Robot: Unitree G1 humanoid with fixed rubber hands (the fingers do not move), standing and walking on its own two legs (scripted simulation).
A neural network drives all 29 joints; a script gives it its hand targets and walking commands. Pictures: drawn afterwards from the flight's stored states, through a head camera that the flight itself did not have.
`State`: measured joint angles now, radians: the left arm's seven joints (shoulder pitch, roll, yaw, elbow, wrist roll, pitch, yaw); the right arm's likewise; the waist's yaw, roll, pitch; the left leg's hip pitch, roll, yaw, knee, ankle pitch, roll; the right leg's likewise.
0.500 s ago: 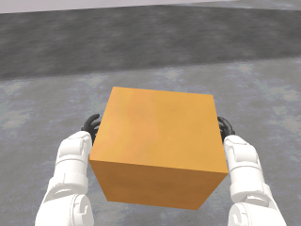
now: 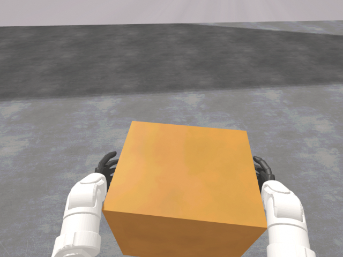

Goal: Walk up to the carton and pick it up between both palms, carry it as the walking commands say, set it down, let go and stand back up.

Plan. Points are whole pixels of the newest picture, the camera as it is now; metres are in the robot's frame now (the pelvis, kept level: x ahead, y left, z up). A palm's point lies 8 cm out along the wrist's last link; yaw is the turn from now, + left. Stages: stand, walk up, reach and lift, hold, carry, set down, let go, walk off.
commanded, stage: reach and lift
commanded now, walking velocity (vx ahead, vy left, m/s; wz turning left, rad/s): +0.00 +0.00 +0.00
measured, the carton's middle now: (182, 195) +0.30 -0.01 -0.03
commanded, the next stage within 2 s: hold in 0.88 s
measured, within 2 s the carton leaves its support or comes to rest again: neither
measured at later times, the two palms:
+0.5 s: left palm (102, 179) +0.30 +0.18 +0.04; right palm (265, 185) +0.29 -0.21 +0.05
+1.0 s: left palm (103, 184) +0.28 +0.18 +0.04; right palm (270, 194) +0.27 -0.22 +0.04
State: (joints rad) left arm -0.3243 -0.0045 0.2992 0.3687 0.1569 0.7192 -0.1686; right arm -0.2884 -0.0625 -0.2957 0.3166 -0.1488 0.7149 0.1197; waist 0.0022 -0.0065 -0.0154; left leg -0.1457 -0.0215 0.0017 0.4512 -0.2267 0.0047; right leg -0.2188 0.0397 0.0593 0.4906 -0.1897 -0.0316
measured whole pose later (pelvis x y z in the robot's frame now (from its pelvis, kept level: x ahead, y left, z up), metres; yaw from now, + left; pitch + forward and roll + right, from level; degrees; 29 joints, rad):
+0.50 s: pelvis +0.00 +0.00 +0.00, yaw +0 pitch -5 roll +1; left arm -0.32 0.00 0.30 0.37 0.16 0.71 -0.17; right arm -0.29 -0.06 -0.30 0.32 -0.15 0.71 0.12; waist 0.00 -0.01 -0.02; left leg -0.15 -0.02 0.00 0.45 -0.23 0.00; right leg -0.22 0.04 0.06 0.49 -0.19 -0.03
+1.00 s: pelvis -0.01 +0.00 +0.00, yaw +0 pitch -5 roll +1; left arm -0.31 0.00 0.27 0.36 0.16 0.72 -0.17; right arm -0.25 -0.06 -0.30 0.26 -0.15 0.74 0.12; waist 0.00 0.00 -0.02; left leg -0.15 -0.02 0.00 0.45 -0.21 0.00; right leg -0.22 0.04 0.06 0.48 -0.17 -0.03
